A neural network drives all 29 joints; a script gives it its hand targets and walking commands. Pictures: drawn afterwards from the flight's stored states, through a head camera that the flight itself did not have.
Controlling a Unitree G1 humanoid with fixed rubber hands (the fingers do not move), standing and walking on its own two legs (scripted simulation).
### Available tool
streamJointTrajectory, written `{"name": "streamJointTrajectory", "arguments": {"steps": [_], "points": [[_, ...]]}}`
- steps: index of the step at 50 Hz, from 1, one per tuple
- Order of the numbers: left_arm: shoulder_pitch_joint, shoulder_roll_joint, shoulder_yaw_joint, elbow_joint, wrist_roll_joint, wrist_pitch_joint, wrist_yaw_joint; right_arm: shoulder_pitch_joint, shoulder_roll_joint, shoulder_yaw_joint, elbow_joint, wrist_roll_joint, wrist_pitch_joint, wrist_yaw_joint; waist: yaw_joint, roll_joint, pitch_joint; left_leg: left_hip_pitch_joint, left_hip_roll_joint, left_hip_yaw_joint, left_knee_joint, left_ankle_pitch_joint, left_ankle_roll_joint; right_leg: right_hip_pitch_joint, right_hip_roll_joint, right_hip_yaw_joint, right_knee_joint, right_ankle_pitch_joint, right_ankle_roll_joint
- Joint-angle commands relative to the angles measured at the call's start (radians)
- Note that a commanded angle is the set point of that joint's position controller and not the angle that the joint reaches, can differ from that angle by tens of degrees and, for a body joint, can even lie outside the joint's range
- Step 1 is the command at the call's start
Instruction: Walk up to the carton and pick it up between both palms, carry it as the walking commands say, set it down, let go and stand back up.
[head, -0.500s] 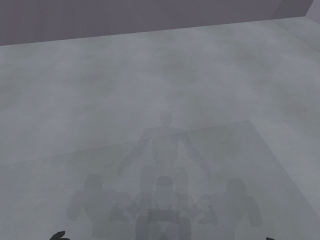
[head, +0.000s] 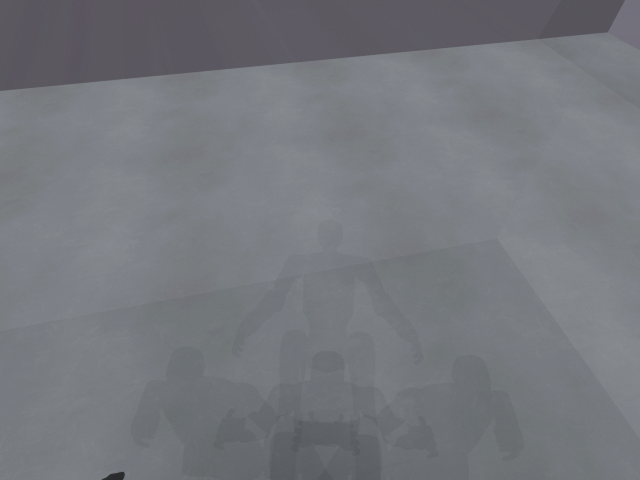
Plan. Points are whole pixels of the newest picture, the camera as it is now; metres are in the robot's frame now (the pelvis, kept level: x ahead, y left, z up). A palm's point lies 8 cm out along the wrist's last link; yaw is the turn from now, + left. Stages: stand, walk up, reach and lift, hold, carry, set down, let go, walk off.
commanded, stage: stand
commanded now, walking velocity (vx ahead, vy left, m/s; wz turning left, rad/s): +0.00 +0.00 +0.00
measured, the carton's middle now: out of the picture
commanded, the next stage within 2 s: walk up in 0.38 s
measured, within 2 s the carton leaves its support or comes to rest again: neither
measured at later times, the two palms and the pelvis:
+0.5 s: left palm out of the picture +0.09 +0.31 -0.11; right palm out of the picture +0.09 -0.30 -0.11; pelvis +0.01 +0.00 +0.00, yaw +0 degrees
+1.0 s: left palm out of the picture +0.09 +0.26 -0.09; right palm out of the picture +0.08 -0.38 -0.12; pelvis -0.03 -0.05 -0.01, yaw -5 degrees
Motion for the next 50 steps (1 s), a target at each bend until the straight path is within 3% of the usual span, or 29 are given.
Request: {"name": "streamJointTrajectory", "arguments": {"steps": [1, 28, 29, 30, 32, 33, 34, 35, 37, 39, 40, 42, 43, 44, 45, 46, 47, 49, 50], "points": [[-0.044, 0.195, 0.039, -0.048, -0.001, -0.015, 0.010, -0.036, -0.185, -0.039, -0.050, 0.001, -0.015, -0.010, 0.000, -0.005, -0.068, 0.012, 0.113, -0.091, -0.062, 0.073, 0.029, 0.014, -0.111, 0.097, -0.066, 0.080, -0.037], [-0.047, 0.193, 0.043, -0.039, -0.001, -0.010, 0.013, -0.044, -0.195, -0.045, -0.043, 0.001, -0.012, -0.014, 0.003, -0.005, -0.074, 0.032, 0.120, -0.088, -0.070, 0.133, 0.028, 0.043, -0.117, 0.091, -0.069, 0.143, -0.037], [-0.048, 0.260, 0.082, -0.143, 0.010, 0.018, -0.016, -0.054, -0.251, -0.081, -0.126, 0.014, -0.002, -0.005, -0.039, -0.034, -0.084, 0.023, 0.078, -0.063, 0.086, 0.258, 0.069, -0.054, -0.083, 0.068, 0.085, 0.372, -0.079], [-0.056, 0.243, 0.083, -0.155, 0.006, 0.031, -0.023, -0.028, -0.244, -0.086, -0.133, 0.019, 0.006, -0.005, -0.040, -0.010, -0.104, 0.040, 0.096, -0.073, 0.103, 0.288, 0.085, -0.085, -0.079, 0.045, 0.135, 0.404, -0.085], [-0.044, 0.221, 0.081, -0.195, 0.007, 0.041, -0.030, -0.004, -0.259, -0.097, -0.156, 0.017, 0.015, -0.006, -0.039, 0.041, -0.136, 0.073, 0.170, -0.140, 0.071, 0.307, 0.129, -0.142, -0.045, 0.003, 0.228, 0.333, -0.068], [-0.030, 0.205, 0.084, -0.212, 0.008, 0.048, -0.035, -0.007, -0.274, -0.106, -0.172, 0.013, 0.020, -0.007, -0.038, 0.099, -0.134, 0.058, 0.247, -0.202, 0.041, 0.316, 0.177, -0.186, -0.005, -0.029, 0.336, 0.191, -0.046], [-0.042, 0.201, 0.087, -0.243, 0.018, 0.057, -0.041, -0.024, -0.298, -0.114, -0.195, 0.006, 0.020, -0.008, -0.038, 0.187, -0.118, 0.034, 0.349, -0.278, -0.008, 0.333, 0.242, -0.258, 0.014, -0.013, 0.467, -0.187, -0.028], [-0.049, 0.203, 0.094, -0.261, 0.023, 0.065, -0.043, -0.036, -0.309, -0.121, -0.207, -0.002, 0.015, -0.011, -0.036, 0.185, -0.105, 0.017, 0.386, -0.288, -0.017, 0.304, 0.273, -0.299, -0.017, 0.037, 0.545, -0.281, -0.020], [-0.001, 0.215, 0.102, -0.273, 0.023, 0.066, -0.051, -0.073, -0.284, -0.121, -0.246, -0.002, 0.017, -0.012, -0.007, 0.173, -0.090, -0.052, 0.356, -0.219, 0.028, 0.287, 0.269, -0.290, -0.026, 0.054, 0.567, -0.277, -0.028], [0.039, 0.209, 0.102, -0.277, 0.028, 0.063, -0.058, -0.086, -0.275, -0.124, -0.265, -0.009, 0.016, -0.012, 0.006, 0.173, -0.116, -0.050, 0.311, -0.156, 0.069, 0.308, 0.220, -0.249, -0.031, 0.038, 0.449, -0.252, -0.038], [0.042, 0.207, 0.104, -0.282, 0.029, 0.061, -0.061, -0.087, -0.276, -0.126, -0.267, -0.006, 0.018, -0.010, 0.010, 0.169, -0.122, -0.067, 0.292, -0.129, 0.078, 0.268, 0.198, -0.212, -0.016, 0.016, 0.372, -0.213, -0.038], [0.112, 0.202, 0.108, -0.266, 0.041, 0.053, -0.067, -0.112, -0.271, -0.128, -0.278, 0.004, 0.028, -0.001, 0.051, 0.131, -0.120, -0.167, 0.219, -0.048, 0.170, 0.085, 0.137, -0.050, 0.025, -0.033, 0.128, -0.044, -0.044], [0.136, 0.269, 0.121, -0.271, 0.060, 0.046, -0.062, -0.085, -0.213, -0.113, -0.285, 0.010, 0.034, 0.000, 0.064, -0.093, -0.104, -0.277, 0.089, 0.064, 0.381, -0.062, 0.081, 0.002, -0.096, 0.186, -0.070, -0.044, -0.094], [0.105, 0.368, 0.136, -0.305, 0.057, 0.042, -0.053, -0.076, -0.142, -0.090, -0.308, 0.010, 0.037, -0.008, 0.052, -0.366, -0.057, -0.500, -0.063, 0.074, 0.542, -0.433, 0.035, 0.021, -0.273, 0.485, -0.172, 0.057, -0.174], [0.056, 0.364, 0.138, -0.325, 0.049, 0.048, -0.052, -0.047, -0.171, -0.099, -0.284, 0.003, 0.043, -0.024, 0.025, -0.302, -0.061, -0.452, -0.038, -0.079, 0.705, -0.438, 0.052, -0.062, -0.290, 0.478, -0.157, 0.046, -0.223], [0.005, 0.321, 0.131, -0.358, 0.043, 0.048, -0.051, -0.038, -0.215, -0.110, -0.269, 0.004, 0.041, -0.016, 0.012, -0.197, -0.068, -0.398, -0.020, -0.110, 0.734, -0.339, 0.059, -0.097, -0.240, 0.374, -0.138, -0.047, -0.226], [-0.025, 0.304, 0.129, -0.378, 0.046, 0.045, -0.046, -0.020, -0.228, -0.110, -0.260, 0.013, 0.036, -0.007, -0.001, -0.181, -0.079, -0.387, -0.012, -0.080, 0.719, -0.284, 0.059, -0.103, -0.190, 0.340, -0.118, -0.048, -0.224], [-0.036, 0.278, 0.121, -0.392, 0.043, 0.041, -0.043, 0.013, -0.240, -0.111, -0.233, 0.026, 0.026, 0.006, -0.033, -0.168, -0.122, -0.330, 0.004, -0.046, 0.686, -0.204, 0.049, -0.086, -0.141, 0.261, -0.088, 0.059, -0.211], [-0.030, 0.271, 0.119, -0.401, 0.040, 0.042, -0.045, 0.023, -0.238, -0.110, -0.227, 0.022, 0.027, 0.006, -0.030, -0.139, -0.136, -0.326, -0.004, -0.029, 0.646, -0.197, 0.042, -0.043, -0.135, 0.238, -0.077, 0.061, -0.198]]}}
